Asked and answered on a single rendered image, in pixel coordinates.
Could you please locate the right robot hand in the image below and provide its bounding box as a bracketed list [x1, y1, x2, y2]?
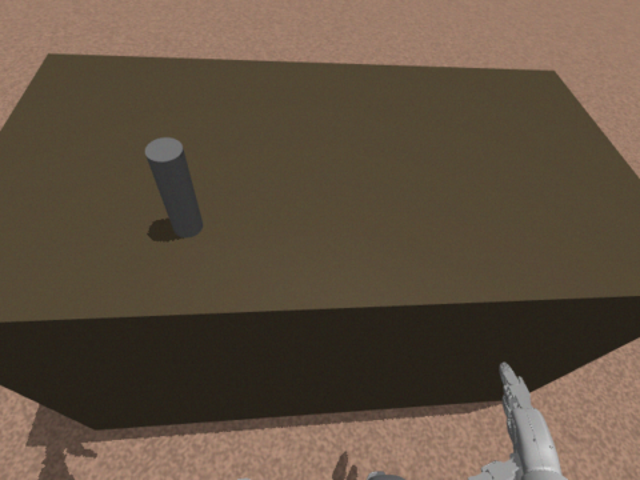
[468, 362, 562, 480]

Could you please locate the can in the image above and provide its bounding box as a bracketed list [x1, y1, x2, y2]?
[145, 137, 203, 238]

